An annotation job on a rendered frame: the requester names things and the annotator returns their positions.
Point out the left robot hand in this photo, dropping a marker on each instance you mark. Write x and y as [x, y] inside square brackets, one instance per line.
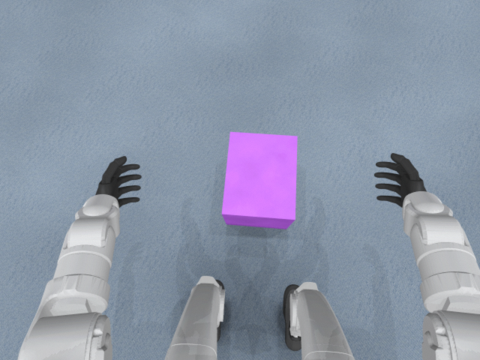
[111, 181]

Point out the robot left foot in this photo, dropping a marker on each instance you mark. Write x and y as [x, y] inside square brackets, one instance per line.
[219, 328]

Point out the right robot shin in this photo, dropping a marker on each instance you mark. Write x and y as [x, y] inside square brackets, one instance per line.
[304, 286]

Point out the right robot hand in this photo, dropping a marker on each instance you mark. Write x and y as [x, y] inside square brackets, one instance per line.
[408, 180]

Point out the right robot upper arm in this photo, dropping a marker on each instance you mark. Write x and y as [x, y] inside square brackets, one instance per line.
[450, 335]

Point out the left robot upper arm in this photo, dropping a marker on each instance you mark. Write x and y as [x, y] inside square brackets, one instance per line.
[82, 336]

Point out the carton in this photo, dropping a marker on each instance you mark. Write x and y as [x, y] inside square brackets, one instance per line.
[260, 183]

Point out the robot left forearm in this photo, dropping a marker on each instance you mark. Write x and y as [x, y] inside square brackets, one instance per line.
[80, 283]

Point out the robot right forearm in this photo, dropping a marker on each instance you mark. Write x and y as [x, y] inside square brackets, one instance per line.
[449, 272]

